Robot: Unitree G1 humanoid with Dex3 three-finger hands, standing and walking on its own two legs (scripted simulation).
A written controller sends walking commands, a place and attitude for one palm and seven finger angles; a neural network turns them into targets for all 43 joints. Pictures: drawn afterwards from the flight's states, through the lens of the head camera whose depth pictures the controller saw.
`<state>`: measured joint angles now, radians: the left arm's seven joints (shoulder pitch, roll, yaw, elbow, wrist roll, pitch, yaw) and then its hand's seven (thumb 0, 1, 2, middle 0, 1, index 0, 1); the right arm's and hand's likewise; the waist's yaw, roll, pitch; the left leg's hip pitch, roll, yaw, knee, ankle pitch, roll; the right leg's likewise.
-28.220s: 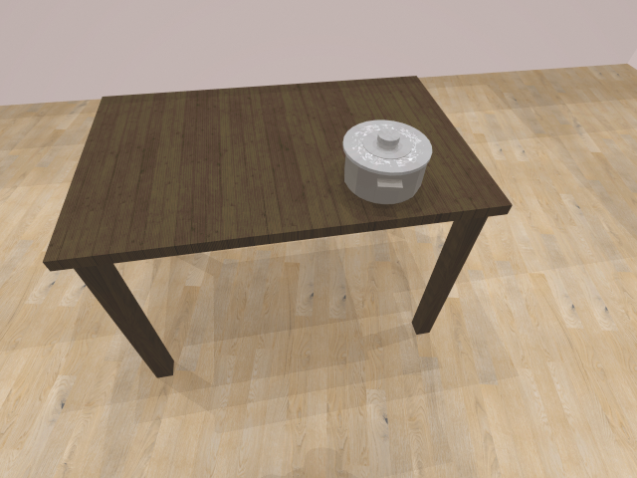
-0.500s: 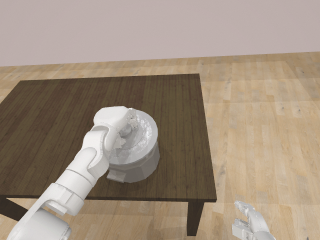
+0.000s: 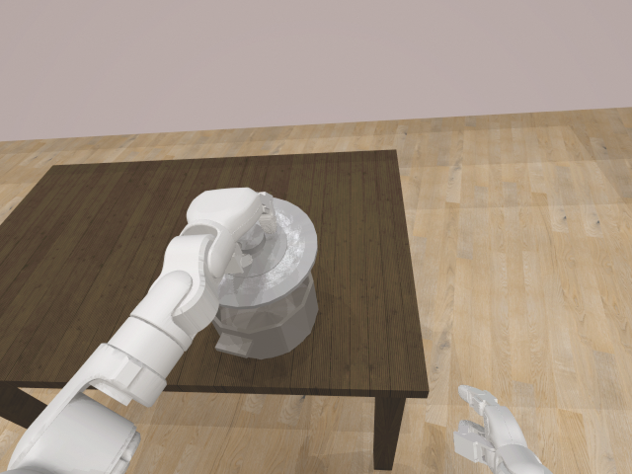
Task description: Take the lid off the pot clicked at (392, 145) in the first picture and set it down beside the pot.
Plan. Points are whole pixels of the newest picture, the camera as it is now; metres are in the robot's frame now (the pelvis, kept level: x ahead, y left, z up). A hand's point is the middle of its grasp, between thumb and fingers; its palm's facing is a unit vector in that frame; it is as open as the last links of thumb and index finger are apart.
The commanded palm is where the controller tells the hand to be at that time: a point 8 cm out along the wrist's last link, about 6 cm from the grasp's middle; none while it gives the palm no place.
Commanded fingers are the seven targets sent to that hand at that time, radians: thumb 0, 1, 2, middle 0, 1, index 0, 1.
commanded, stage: lift the lid straight up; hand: left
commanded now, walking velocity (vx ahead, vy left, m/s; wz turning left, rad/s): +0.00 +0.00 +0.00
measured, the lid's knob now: (248, 238) +0.41 +0.12 +0.08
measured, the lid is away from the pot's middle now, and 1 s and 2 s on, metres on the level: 0.01 0.02 0.12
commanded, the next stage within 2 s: move the lid sideways beside the pot in 0.88 s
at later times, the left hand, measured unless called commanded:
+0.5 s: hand (226, 221) +0.39 +0.13 +0.15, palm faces -0.18 -0.06 -0.98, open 7.7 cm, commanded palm +0.36 +0.14 +0.22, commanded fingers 0.00 0.64 1.01 -0.84 -1.01 -0.85 -0.98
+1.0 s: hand (229, 210) +0.39 +0.13 +0.16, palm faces -0.15 -0.06 -0.99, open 7.7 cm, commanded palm +0.36 +0.15 +0.23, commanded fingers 0.00 0.64 1.01 -0.84 -1.01 -0.85 -0.98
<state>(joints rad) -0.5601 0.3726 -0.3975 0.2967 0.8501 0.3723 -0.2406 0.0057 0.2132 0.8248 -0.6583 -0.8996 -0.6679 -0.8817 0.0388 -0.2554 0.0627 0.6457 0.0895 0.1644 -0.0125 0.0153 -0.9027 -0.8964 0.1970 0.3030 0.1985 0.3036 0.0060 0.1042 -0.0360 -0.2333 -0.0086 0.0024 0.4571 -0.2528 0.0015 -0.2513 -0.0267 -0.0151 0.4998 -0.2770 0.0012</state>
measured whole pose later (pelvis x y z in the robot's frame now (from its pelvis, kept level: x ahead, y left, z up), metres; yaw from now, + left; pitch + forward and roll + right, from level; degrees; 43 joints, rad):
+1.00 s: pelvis -0.01 +0.00 +0.00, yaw +0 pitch +1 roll +1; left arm -0.70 0.41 -0.39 0.27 0.84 0.41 -0.34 0.00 0.21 0.83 -0.66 -0.90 -0.67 -0.88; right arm 0.02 -0.26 0.08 0.63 0.09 0.14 -0.01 0.02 -0.90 -0.90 0.20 0.30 0.20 0.30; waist 0.01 0.10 -0.03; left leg -0.22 -0.02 0.00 0.44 -0.23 0.01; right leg -0.24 -0.03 -0.01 0.49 -0.26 0.01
